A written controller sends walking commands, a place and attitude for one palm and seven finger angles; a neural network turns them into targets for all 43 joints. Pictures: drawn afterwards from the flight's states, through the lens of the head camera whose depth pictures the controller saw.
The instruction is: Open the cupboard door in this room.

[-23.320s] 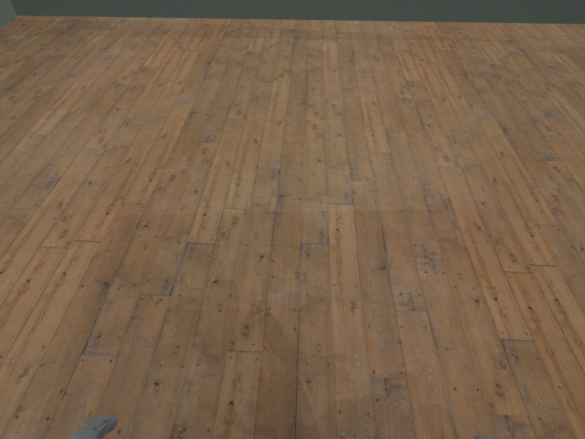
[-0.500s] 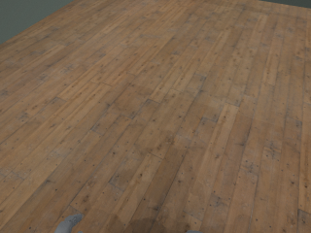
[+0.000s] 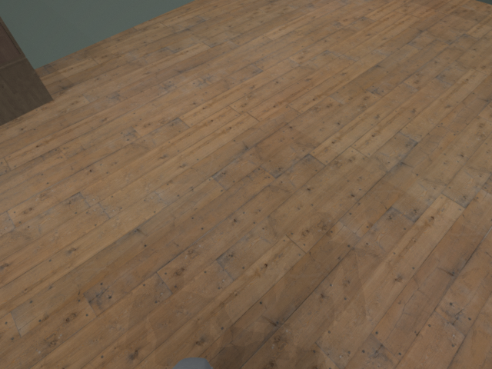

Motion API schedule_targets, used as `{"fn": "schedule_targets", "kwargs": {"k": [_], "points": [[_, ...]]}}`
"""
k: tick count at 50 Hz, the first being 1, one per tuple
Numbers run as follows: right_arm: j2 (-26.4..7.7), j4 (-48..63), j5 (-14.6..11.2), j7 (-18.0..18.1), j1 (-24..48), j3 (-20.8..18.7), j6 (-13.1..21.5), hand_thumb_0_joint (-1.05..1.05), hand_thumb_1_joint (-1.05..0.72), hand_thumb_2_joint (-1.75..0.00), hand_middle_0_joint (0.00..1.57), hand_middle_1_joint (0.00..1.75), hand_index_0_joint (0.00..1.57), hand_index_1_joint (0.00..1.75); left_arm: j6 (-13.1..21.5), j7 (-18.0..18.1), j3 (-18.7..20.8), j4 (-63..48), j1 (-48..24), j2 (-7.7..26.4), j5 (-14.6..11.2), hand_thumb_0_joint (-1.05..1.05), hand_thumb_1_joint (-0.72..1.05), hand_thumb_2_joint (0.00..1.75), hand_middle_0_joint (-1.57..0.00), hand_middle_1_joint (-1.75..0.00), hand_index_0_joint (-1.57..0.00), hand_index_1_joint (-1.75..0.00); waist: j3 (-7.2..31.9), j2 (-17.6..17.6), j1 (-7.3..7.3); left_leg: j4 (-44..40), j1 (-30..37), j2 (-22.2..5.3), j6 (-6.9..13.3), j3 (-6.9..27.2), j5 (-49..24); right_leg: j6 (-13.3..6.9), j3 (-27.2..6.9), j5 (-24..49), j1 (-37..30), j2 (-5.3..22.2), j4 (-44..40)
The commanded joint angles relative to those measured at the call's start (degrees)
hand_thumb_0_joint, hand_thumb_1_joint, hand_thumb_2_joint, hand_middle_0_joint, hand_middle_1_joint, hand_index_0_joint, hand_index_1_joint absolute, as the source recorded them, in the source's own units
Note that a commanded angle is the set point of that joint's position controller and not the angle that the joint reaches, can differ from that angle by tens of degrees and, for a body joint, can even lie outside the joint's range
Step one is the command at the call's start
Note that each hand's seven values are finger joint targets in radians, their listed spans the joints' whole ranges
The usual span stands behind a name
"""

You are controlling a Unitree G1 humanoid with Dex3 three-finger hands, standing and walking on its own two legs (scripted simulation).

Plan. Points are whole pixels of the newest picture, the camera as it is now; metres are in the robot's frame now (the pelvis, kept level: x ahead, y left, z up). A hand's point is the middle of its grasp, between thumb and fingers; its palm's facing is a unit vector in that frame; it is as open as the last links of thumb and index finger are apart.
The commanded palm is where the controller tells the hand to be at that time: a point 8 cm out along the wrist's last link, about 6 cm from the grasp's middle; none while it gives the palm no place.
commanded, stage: turn or walk to find it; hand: left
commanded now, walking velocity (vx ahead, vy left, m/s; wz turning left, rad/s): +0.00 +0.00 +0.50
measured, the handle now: out of the picture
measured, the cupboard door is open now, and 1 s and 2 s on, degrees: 0 0 0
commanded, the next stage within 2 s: none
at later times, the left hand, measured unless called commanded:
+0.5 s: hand out of the picture +0.08 +0.24 -0.15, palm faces +0.24 -0.94 -0.26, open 7.4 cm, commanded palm none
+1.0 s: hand out of the picture -0.10 +0.13 -0.15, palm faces +0.57 -0.78 -0.25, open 7.4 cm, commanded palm none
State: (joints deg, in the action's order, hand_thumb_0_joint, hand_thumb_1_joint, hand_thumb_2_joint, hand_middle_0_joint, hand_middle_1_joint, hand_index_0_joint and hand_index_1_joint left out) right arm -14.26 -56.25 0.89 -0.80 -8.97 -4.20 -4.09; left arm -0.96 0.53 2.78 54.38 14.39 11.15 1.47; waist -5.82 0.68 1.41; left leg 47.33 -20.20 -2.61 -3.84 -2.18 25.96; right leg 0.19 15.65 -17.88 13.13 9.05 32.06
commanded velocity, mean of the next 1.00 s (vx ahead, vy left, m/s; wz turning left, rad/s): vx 0.12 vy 0.00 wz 0.50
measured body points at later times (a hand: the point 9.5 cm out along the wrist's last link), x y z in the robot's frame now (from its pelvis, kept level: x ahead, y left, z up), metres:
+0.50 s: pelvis +0.00 +0.01 +0.00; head +0.03 +0.01 +0.45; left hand +0.07 +0.29 -0.13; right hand +0.10 -0.22 -0.15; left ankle -0.02 +0.13 -0.74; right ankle +0.03 -0.12 -0.70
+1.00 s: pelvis +0.01 -0.02 +0.01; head +0.03 -0.04 +0.46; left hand -0.13 +0.18 -0.13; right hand +0.18 -0.23 -0.14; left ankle -0.10 +0.12 -0.64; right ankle +0.04 -0.11 -0.74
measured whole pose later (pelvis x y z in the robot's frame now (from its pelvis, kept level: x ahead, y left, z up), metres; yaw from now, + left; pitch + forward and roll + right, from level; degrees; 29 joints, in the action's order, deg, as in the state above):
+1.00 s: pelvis +0.01 -0.02 +0.01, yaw +30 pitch -1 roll +2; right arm -14.7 -58.2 2.3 -2.4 -13.0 -5.6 -4.3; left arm 2.3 0.5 2.6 58.6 21.2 9.5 1.3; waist -1.4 -1.2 1.7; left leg 64.7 -28.6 -5.5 -3.9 0.0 14.1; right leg -0.8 16.7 -13.8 6.7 6.7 21.7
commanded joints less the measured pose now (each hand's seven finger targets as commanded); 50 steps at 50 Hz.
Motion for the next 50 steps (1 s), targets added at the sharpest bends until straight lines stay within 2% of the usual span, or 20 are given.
{"fn": "schedule_targets", "kwargs": {"k": [1, 2, 3, 4, 5, 7, 10, 14, 19, 24, 26, 27, 28, 29, 30, 32, 34, 36, 41, 50], "points": [[-3.55, 4.55, -0.36, 0.05, -1.62, -0.39, 2.71, 0.0, -0.9, -0.9, 0.2, 0.3, 0.2, 0.3, 0.6, 0.85, 3.49, -2.56, 0.59, 13.42, -0.17, 0.0, 0.9, 0.9, -0.2, -0.3, -0.2, -0.3, 9.53, 8.74, -1.31, -18.4, 7.1, 1.54, 1.38, -3.39, -10.55, -3.7, -7.12, 25.45, -5.71, 11.57, -0.8], [-6.12, 3.89, -0.31, -0.05, -4.33, -1.01, 3.26, 0.0, -0.9, -0.9, 0.2, 0.3, 0.2, 0.3, 0.21, 0.68, 3.24, -2.82, 0.46, 12.13, -0.69, 0.0, 0.9, 0.9, -0.2, -0.3, -0.2, -0.3, 11.51, 2.0, -3.13, -24.59, 15.59, -0.89, 2.5, 0.44, -19.0, -0.73, -4.77, 18.99, 0.51, 9.31, 6.56], [-12.38, 3.93, 0.15, 0.28, -6.59, -2.48, 3.83, 0.0, -0.9, -0.9, 0.2, 0.3, 0.2, 0.3, -0.1, 0.38, 2.54, -4.5, 0.8, 8.26, -1.06, 0.0, 0.9, 0.9, -0.2, -0.3, -0.2, -0.3, 12.19, -15.5, -4.36, -26.91, 24.65, -15.48, 8.55, 20.03, -37.94, 3.93, -3.02, -7.7, 16.45, 1.16, 18.79], [-15.31, 3.0, -0.19, 0.68, -10.0, -3.06, 3.19, 0.0, -0.9, -0.9, 0.2, 0.3, 0.2, 0.3, -0.63, 0.6, 1.22, -6.13, -3.64, 6.83, -0.6, 0.0, 0.9, 0.9, -0.2, -0.3, -0.2, -0.3, 11.36, -17.24, -6.14, -27.03, 22.36, -21.08, 13.04, 22.98, -50.09, 4.61, -7.83, -21.04, 19.54, -1.35, 26.46], [-14.43, 2.72, 0.07, 1.09, -9.23, -2.77, 3.02, 0.0, -0.9, -0.9, 0.2, 0.3, 0.2, 0.3, -1.02, 0.68, 1.51, -6.12, -4.64, 7.58, -0.55, 0.0, 0.9, 0.9, -0.2, -0.3, -0.2, -0.3, 9.91, -12.16, -5.73, -26.42, 20.41, -21.48, 14.94, 20.32, -49.43, 3.98, -10.8, -19.09, 19.72, -0.42, 30.47], [-10.91, 3.62, 0.3, 2.16, -4.15, -1.75, 3.22, 0.0, -0.9, -0.9, 0.2, 0.3, 0.2, 0.3, -1.34, 0.65, 2.05, -4.27, -5.99, 8.18, -0.66, 0.0, 0.9, 0.9, -0.2, -0.3, -0.2, -0.3, 6.33, -16.23, -4.13, -26.19, 16.14, -14.86, 13.23, 17.01, -47.5, 4.36, -13.83, -12.3, 20.4, -0.9, 33.35], [-9.12, 5.01, 0.19, 2.07, -0.87, -1.0, 3.73, 0.0, -0.9, -0.9, 0.2, 0.3, 0.2, 0.3, -0.98, -0.04, 2.16, -2.74, -3.59, 8.32, -0.65, 0.0, 0.9, 0.9, -0.2, -0.3, -0.2, -0.3, 6.45, -9.9, -1.85, -26.25, 15.41, -10.76, 11.96, 12.69, -45.31, 4.92, -13.66, -6.07, 18.86, -2.11, 34.37], [-8.8, 4.8, 0.04, 1.96, -3.53, -1.16, 4.0, 0.0, -0.9, -0.9, 0.2, 0.3, 0.2, 0.3, -0.95, 0.15, 1.88, -3.34, -5.18, 8.38, -0.64, 0.0, 0.9, 0.9, -0.2, -0.3, -0.2, -0.3, 6.64, -7.02, -2.35, -27.18, 16.24, -10.32, 12.36, 14.87, -43.95, 5.64, -14.62, -4.08, 18.99, -2.74, 32.11], [-9.19, 4.55, 0.43, 1.77, -5.71, -1.78, 3.67, 0.0, -0.9, -0.9, 0.2, 0.3, 0.2, 0.3, -0.77, 0.44, 1.45, -5.81, -9.49, 7.48, -0.91, 0.0, 0.9, 0.9, -0.2, -0.3, -0.2, -0.3, 6.57, -8.88, -3.8, -26.11, 16.49, -10.81, 14.08, 19.66, -43.56, 5.76, -15.11, -7.2, 17.72, -3.98, 24.06], [-9.42, 5.31, 0.68, 1.64, -3.55, -2.2, 3.01, 0.0, -0.9, -0.9, 0.2, 0.3, 0.2, 0.3, -0.35, 0.56, 1.22, -6.38, -8.16, 6.78, -1.38, 0.0, 0.9, 0.9, -0.2, -0.3, -0.2, -0.3, 7.08, -11.01, -2.6, -23.88, 10.26, -8.87, 13.36, 22.97, -41.91, 4.55, -13.81, -7.15, 7.59, -6.95, 10.22], [-8.85, 5.52, 0.53, 1.6, -2.8, -2.35, 2.86, 0.0, -0.9, -0.9, 0.2, 0.3, 0.2, 0.3, 0.21, 0.67, 1.41, -5.69, -4.92, 7.01, -1.52, 0.0, 0.9, 0.9, -0.2, -0.3, -0.2, -0.3, 8.4, -9.8, -0.9, -21.11, 6.52, -7.0, 11.75, 23.45, -39.3, 4.02, -13.42, -0.11, -0.01, -7.66, 0.01], [-8.2, 5.78, 0.12, 1.48, -2.24, -2.38, 2.86, 0.0, -0.9, -0.9, 0.2, 0.3, 0.2, 0.3, 0.77, 0.79, 1.71, -4.98, -2.01, 8.0, -1.44, 0.0, 0.9, 0.9, -0.2, -0.3, -0.2, -0.3, 9.89, -7.56, 0.63, -18.07, 2.73, -4.63, 9.37, 22.08, -32.67, 3.86, -13.77, 7.0, -7.11, -6.22, -8.37], [-5.17, 6.03, -0.44, 1.09, -3.44, -1.97, 3.01, 0.0, -0.9, -0.9, 0.2, 0.3, 0.2, 0.3, 1.52, 1.16, 2.43, -4.59, 0.25, 11.83, -0.75, 0.0, 0.9, 0.9, -0.2, -0.3, -0.2, -0.3, 11.96, 2.48, 1.28, -11.14, -5.97, 0.06, 5.59, 17.3, -17.92, 1.63, -21.61, 9.66, -16.82, 2.99, -13.79], [-2.5, 7.6, -0.47, 0.95, -3.09, -1.58, 3.04, 0.0, -0.9, -0.9, 0.2, 0.3, 0.2, 0.3, 1.79, 1.5, 3.31, -4.6, 1.3, 16.58, -0.11, 0.0, 0.9, 0.9, -0.2, -0.3, -0.2, -0.3, 11.14, 16.89, 2.11, 2.4, -14.7, 7.94, 1.68, 7.12, 6.84, -5.27, -35.53, 19.43, -18.77, 17.69, -14.44], [-5.4, 7.48, -0.01, 1.13, -1.84, -2.4, 2.33, 0.0, -0.9, -0.9, 0.2, 0.3, 0.2, 0.3, 1.38, 1.58, 2.93, -5.1, 1.45, 15.84, -0.6, 0.0, 0.9, 0.9, -0.2, -0.3, -0.2, -0.3, 9.07, 11.39, 2.08, 13.02, -12.2, 5.62, 2.13, 8.65, 9.58, -9.22, -34.5, 21.21, -8.99, 20.29, -14.64], [-4.99, 4.45, 0.4, 0.59, -4.55, -2.84, 0.86, 0.0, -0.9, -0.9, 0.2, 0.3, 0.2, 0.3, 1.47, 1.64, 2.57, -6.77, -6.31, 11.73, -0.79, 0.0, 0.9, 0.9, -0.2, -0.3, -0.2, -0.3, 3.43, 8.65, -1.71, 22.92, -11.22, 3.35, 1.97, 9.56, 1.84, -7.57, -28.45, 5.34, 0.35, 14.16, -17.81], [-4.16, 2.75, 0.74, -0.21, -7.26, -2.6, 0.48, 0.0, -0.9, -0.9, 0.2, 0.3, 0.2, 0.3, 1.58, 1.38, 1.74, -7.42, -8.71, 9.0, -0.73, 0.0, 0.9, 0.9, -0.2, -0.3, -0.2, -0.3, 2.85, 7.45, -3.57, 25.29, -11.16, 1.93, 1.21, 7.24, -4.53, -4.63, -20.68, 3.43, 0.57, 9.46, -17.45], [-3.77, 2.37, 1.02, -0.57, -7.88, -2.25, 0.5, 0.0, -0.9, -0.9, 0.2, 0.3, 0.2, 0.3, 2.29, 1.07, 1.63, -6.51, -5.46, 8.55, -0.81, 0.0, 0.9, 0.9, -0.2, -0.3, -0.2, -0.3, 3.96, 8.98, -2.57, 25.95, -13.04, 1.62, 0.16, 5.59, -8.37, -2.91, -17.86, 0.34, -3.27, 7.82, -19.01], [-3.84, 3.17, 1.27, -1.36, -2.46, -2.11, 1.06, 0.0, -0.9, -0.9, 0.2, 0.3, 0.2, 0.3, 3.75, 0.97, 1.97, -2.41, 3.09, 8.69, -0.54, 0.0, 0.9, 0.9, -0.2, -0.3, -0.2, -0.3, 2.17, 7.01, 0.66, 24.04, -18.32, -1.34, -0.47, 4.61, -11.53, -3.56, -19.2, -8.36, -8.58, 11.05, -22.72], [-1.75, 4.85, 0.89, -2.24, 4.55, -1.26, 1.94, 0.0, -0.9, -0.9, 0.2, 0.3, 0.2, 0.3, 5.08, 0.77, 1.99, 2.77, 9.75, 8.52, 0.55, 0.0, 0.9, 0.9, -0.2, -0.3, -0.2, -0.3, -0.08, 6.57, 1.87, 11.54, -19.04, -4.39, 0.47, 1.4, -10.41, -4.79, -13.95, -11.06, -10.79, 14.33, -25.9]]}}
